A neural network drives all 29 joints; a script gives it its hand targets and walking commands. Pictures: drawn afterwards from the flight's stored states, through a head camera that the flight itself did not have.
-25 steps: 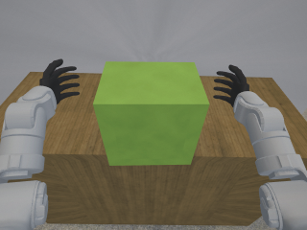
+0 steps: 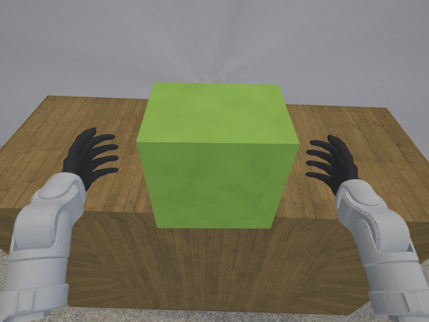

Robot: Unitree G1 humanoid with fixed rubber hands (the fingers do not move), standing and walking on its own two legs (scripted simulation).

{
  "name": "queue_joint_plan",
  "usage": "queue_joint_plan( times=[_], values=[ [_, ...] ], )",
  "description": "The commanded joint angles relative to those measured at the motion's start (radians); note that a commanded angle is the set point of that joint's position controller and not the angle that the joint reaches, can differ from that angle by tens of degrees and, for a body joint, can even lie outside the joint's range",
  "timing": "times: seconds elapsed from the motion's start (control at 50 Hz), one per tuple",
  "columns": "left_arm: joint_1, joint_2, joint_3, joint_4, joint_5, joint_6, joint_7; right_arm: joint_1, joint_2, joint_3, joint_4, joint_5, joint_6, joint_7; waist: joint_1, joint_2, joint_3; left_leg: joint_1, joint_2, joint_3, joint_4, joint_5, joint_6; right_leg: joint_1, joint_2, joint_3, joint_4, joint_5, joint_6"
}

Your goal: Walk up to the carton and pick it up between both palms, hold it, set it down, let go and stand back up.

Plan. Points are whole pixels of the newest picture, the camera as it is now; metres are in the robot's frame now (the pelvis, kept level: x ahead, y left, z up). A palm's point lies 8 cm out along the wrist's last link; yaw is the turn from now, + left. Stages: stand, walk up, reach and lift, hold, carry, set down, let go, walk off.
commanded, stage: set down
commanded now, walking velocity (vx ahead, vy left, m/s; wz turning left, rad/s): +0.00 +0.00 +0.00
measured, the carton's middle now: (215, 159) +0.43 +0.03 +0.08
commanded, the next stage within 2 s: let go in 0.68 s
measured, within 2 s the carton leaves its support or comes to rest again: neither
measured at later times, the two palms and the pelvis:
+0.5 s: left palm (81, 233) +0.25 +0.25 +0.07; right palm (344, 234) +0.27 -0.19 +0.07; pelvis +0.02 +0.00 +0.00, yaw +0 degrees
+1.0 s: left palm (94, 284) +0.21 +0.24 -0.03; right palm (341, 294) +0.21 -0.21 -0.03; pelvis +0.03 +0.00 +0.00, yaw +0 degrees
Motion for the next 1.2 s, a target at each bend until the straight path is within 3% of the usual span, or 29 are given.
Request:
queue_joint_plan(
  times=[0.0,0.26,0.58,0.66,0.74,0.88,0.94,1.04,1.12,1.18],
  values=[
    [-0.234,0.137,0.059,-0.249,0.004,-0.065,-0.005,-0.234,-0.145,-0.059,-0.247,-0.003,-0.058,0.004,0.006,0.052,-0.318,0.126,0.009,0.009,0.028,0.254,-0.028,0.088,-0.003,0.024,-0.013,0.036,-0.026],
    [0.101,0.091,0.027,-0.371,-0.001,-0.224,-0.012,0.114,-0.128,-0.036,-0.404,-0.013,-0.178,0.02,0.023,0.046,-0.243,0.121,0.012,0.017,0.041,0.242,-0.026,0.038,-0.009,0.03,-0.017,-0.005,-0.026],
    [0.42,0.052,-0.039,-0.353,0.013,-0.484,0.003,0.482,-0.084,0.016,-0.466,-0.043,-0.384,0.049,0.032,0.033,-0.178,0.111,0.013,-0.001,0.07,0.273,-0.002,-0.042,-0.013,0.025,-0.005,-0.011,-0.027],
    [0.417,0.059,-0.056,-0.358,0.004,-0.513,0.019,0.482,-0.077,0.015,-0.462,-0.052,-0.409,0.05,0.029,0.035,-0.164,0.093,0.017,0.001,0.071,0.199,0.009,-0.08,-0.02,0.022,0.006,-0.069,-0.024],
    [0.463,0.043,-0.065,-0.276,0.022,-0.491,0.015,0.542,-0.053,0.028,-0.343,-0.082,-0.396,0.044,0.021,0.037,-0.107,0.082,0.016,0.005,0.065,0.132,0.007,-0.114,-0.018,0.014,0.002,-0.097,-0.01],
    [0.561,-0.02,-0.101,-0.122,0.121,-0.456,-0.011,0.636,-0.05,0.056,-0.133,-0.138,-0.421,0.051,0.006,0.042,-0.079,0.076,0.011,-0.002,0.072,0.189,-0.035,-0.104,0.015,-0.004,0.028,0.009,0.003],
    [0.575,-0.04,-0.113,-0.021,0.182,-0.488,-0.004,0.637,-0.056,0.044,0.01,-0.184,-0.501,0.074,-0.01,0.049,-0.095,0.059,0.009,-0.011,0.084,0.164,-0.044,-0.114,0.024,-0.023,0.069,0.028,0.009],
    [0.531,-0.058,-0.128,0.16,0.244,-0.599,0.026,0.553,-0.045,0.013,0.275,-0.269,-0.714,0.129,-0.025,0.046,-0.136,0.014,0.004,-0.027,0.143,0.069,-0.043,-0.162,0.015,-0.041,0.17,0.009,0.006],
    [0.506,-0.049,-0.141,0.218,0.251,-0.647,0.055,0.49,-0.014,0.007,0.398,-0.304,-0.832,0.146,-0.029,0.006,-0.176,-0.025,0.0,-0.03,0.21,0.041,-0.034,-0.179,-0.006,-0.02,0.237,0.025,-0.003],
    [0.529,-0.046,-0.141,0.24,0.259,-0.641,0.072,0.489,-0.004,0.008,0.484,-0.315,-0.874,0.149,-0.041,-0.009,-0.196,-0.045,-0.016,-0.034,0.249,0.043,-0.03,-0.161,-0.018,-0.002,0.274,0.118,-0.002]
  ],
)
